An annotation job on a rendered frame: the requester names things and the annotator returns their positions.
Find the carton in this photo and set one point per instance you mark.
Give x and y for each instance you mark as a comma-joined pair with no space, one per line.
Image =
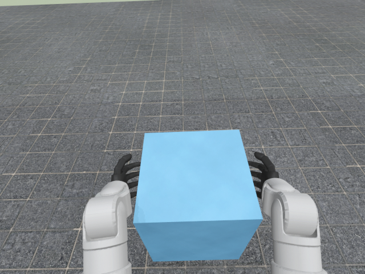
195,197

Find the robot right hand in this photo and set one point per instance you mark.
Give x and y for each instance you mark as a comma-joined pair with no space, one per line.
267,169

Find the robot left hand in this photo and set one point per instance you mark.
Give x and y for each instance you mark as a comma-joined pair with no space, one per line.
120,172

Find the robot right forearm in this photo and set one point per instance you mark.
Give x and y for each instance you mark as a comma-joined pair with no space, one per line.
294,228

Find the robot left forearm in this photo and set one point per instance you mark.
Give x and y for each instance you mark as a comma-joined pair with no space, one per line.
105,231

